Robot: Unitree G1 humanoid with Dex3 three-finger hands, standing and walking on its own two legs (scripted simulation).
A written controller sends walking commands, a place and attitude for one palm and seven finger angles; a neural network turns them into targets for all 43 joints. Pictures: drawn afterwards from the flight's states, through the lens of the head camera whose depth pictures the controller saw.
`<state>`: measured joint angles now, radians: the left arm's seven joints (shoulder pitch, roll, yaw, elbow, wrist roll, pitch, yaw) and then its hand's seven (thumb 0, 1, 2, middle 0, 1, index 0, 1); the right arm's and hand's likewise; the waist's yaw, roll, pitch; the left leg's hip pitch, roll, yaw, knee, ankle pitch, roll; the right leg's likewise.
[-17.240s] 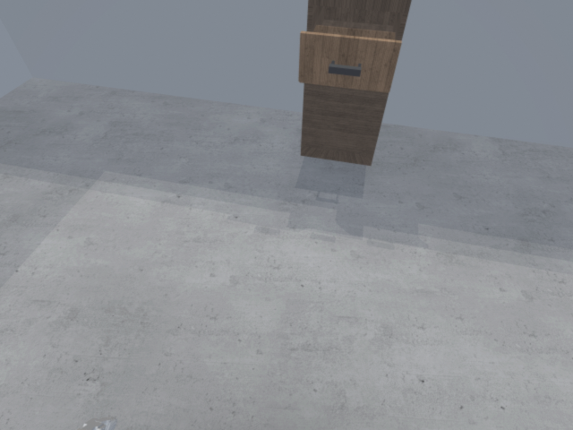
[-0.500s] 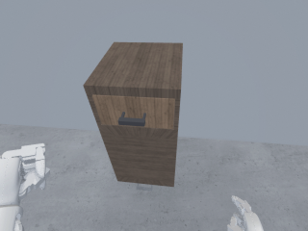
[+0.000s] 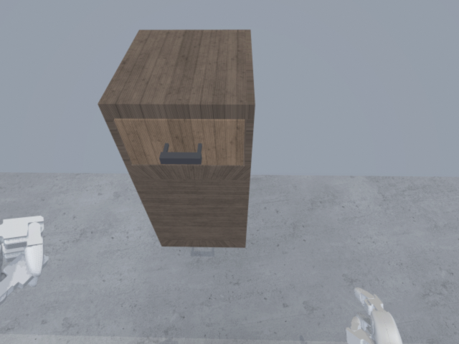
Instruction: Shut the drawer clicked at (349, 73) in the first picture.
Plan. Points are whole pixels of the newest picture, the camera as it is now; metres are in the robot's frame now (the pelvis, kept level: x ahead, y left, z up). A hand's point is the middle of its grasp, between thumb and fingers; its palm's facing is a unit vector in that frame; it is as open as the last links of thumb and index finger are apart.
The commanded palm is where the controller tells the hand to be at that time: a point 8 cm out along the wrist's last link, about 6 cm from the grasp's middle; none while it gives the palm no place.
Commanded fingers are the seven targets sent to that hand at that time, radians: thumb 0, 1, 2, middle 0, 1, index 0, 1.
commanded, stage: step back with the hand held close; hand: left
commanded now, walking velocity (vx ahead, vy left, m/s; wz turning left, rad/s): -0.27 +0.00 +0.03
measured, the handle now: (182, 152) +0.61 +0.18 -0.09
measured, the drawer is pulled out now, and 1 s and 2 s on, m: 0.00 0.00 0.00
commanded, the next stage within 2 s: stop stepping back and stand still in 0.96 s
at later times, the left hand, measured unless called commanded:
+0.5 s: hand (4, 311) +0.13 +0.25 +0.16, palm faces +0.38 -0.76 -0.52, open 3.3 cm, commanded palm +0.06 +0.29 +0.17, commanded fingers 0.00 0.90 0.90 -1.40 -1.60 -1.40 -1.60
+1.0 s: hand out of the picture +0.05 +0.26 +0.17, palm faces +0.40 -0.80 -0.44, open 3.3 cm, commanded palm -0.01 +0.29 +0.17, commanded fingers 0.00 0.90 0.90 -1.40 -1.60 -1.40 -1.60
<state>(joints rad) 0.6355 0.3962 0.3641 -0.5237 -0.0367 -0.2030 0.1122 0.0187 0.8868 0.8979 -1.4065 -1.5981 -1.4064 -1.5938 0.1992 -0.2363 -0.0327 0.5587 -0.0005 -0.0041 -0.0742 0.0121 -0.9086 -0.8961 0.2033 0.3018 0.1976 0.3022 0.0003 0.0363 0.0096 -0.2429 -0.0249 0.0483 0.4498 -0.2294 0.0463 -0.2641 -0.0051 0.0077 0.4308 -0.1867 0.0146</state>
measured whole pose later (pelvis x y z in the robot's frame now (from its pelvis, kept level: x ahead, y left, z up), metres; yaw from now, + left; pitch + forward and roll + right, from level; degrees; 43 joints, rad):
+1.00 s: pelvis -0.13 +0.00 +0.00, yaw +2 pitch +4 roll -5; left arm 0.62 0.41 0.41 -0.62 -0.03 -0.28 0.15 0.02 0.89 0.90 -1.41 -1.60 -1.41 -1.59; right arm 0.21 -0.17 -0.01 0.62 -0.04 -0.12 -0.06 0.01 -0.91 -0.90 0.21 0.30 0.20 0.30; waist 0.00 0.01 -0.04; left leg -0.49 0.03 -0.02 0.41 -0.01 0.05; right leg -0.29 0.10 0.01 0.84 -0.50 -0.01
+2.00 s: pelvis -0.19 +0.01 -0.01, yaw -3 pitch +1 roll -1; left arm 0.58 0.42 0.28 -0.47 0.00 -0.22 0.09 0.01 0.89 0.90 -1.41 -1.60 -1.41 -1.59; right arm 0.18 -0.20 0.01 0.64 -0.01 -0.15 -0.02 0.01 -0.90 -0.90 0.21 0.30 0.20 0.30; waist 0.00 0.03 -0.01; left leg -0.38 0.01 0.01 0.61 -0.20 0.01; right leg -0.22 0.03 -0.04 0.52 -0.32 -0.04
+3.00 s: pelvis -0.19 +0.00 +0.00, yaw -2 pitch -2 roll +0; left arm 0.30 0.11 0.01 1.14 0.01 0.00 0.03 0.02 0.92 0.90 -0.21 -0.30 -0.21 -0.30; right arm 0.31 -0.09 -0.01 1.14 -0.02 0.01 -0.04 0.00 -0.91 -0.90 0.20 0.30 0.20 0.30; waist -0.01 0.00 0.03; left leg -0.24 0.00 -0.01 0.43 -0.16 0.01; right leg -0.12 0.02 -0.06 0.43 -0.28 -0.04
